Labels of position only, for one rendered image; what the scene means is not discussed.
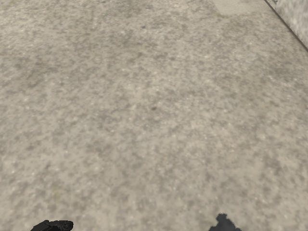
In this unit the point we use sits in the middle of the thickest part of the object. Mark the left robot hand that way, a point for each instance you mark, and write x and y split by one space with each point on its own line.
56 225

